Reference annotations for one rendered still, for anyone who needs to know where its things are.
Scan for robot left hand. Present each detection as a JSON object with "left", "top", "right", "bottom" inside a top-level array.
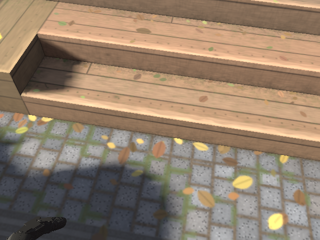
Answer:
[{"left": 6, "top": 216, "right": 67, "bottom": 240}]

